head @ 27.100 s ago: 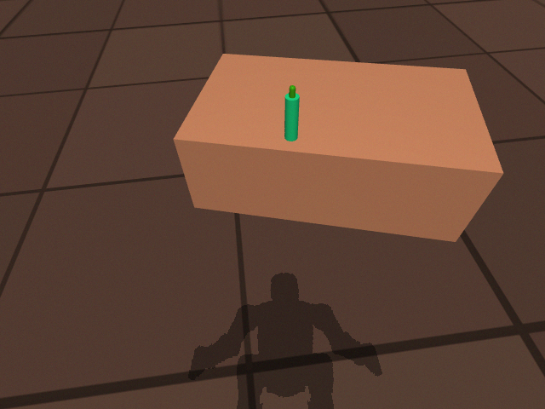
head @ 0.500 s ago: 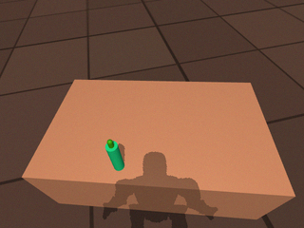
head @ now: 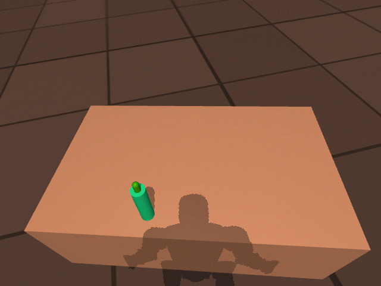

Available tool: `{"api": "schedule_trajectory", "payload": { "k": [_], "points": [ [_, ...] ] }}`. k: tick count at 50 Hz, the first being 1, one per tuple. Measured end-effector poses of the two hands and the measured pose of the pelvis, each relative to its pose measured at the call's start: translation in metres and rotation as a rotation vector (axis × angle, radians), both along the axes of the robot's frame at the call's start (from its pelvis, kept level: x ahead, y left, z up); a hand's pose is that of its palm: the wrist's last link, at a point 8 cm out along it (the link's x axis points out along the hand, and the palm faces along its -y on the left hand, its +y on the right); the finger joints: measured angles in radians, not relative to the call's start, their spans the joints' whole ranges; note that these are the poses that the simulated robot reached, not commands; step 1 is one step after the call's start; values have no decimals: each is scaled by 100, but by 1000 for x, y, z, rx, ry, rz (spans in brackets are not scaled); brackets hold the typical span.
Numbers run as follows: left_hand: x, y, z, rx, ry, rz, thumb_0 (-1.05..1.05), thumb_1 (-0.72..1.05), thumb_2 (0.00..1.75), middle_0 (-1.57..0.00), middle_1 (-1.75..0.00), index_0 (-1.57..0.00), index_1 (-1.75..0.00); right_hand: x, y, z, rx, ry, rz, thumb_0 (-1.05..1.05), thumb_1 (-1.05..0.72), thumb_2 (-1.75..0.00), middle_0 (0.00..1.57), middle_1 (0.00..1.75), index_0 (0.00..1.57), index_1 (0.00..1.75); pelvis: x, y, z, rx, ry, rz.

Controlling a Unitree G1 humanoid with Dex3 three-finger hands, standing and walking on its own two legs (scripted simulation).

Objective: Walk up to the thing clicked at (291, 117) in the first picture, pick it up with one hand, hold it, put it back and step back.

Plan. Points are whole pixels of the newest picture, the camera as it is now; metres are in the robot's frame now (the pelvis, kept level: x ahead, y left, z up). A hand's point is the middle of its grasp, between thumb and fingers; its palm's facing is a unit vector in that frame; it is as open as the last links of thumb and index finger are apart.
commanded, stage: stand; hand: left
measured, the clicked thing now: (142, 200) +0.44 +0.20 -0.25
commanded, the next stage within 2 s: step back in 0.74 s
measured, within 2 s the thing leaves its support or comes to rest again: neither
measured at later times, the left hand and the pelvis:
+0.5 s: hand out of the picture +0.06 +0.24 -0.15, palm faces +0.00 -0.94 -0.35, open 7.4 cm; pelvis +0.00 -0.01 +0.00, yaw -1 degrees
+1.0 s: hand out of the picture +0.09 +0.30 -0.17, palm faces -0.02 -0.92 -0.39, open 7.4 cm; pelvis -0.05 +0.03 -0.02, yaw +0 degrees
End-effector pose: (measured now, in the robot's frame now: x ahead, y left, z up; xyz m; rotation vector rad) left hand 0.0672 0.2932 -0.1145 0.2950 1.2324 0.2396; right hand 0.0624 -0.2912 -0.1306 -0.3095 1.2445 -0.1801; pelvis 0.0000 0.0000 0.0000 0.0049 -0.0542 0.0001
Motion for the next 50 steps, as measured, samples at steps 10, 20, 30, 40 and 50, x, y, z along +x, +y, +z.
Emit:
{"api": "schedule_trajectory", "payload": {
  "k": [10,20,30,40,50],
  "points": [
    [-6,-1,0,4,8,-5,1,90,90,-20,-30,-20,-30,-10,-4,0,2,12,-9,0,-90,-90,20,30,20,30,-4,-3,0,2,-3,-5],
    [-14,-4,-2,2,35,-7,1,90,90,-20,-30,-20,-30,-22,-9,-1,4,46,-18,0,-90,-90,20,30,20,30,-5,-7,0,1,4,-8],
    [-9,-7,-2,-4,37,-12,1,90,90,-20,-30,-20,-30,-24,-11,-2,2,59,-16,0,-90,-90,20,30,20,30,-3,-8,0,1,11,-10],
    [4,-4,-2,-1,-1,-4,1,90,90,-20,-30,-21,-30,-12,-12,-2,0,34,-20,0,-90,-90,20,30,20,30,-7,-7,-3,0,18,-9],
    [16,47,-14,50,-74,-78,1,90,90,-20,-30,-21,-30,-42,-4,0,-87,41,-27,0,-90,-90,20,30,20,30,-51,34,-20,-14,41,2]
  ]
}}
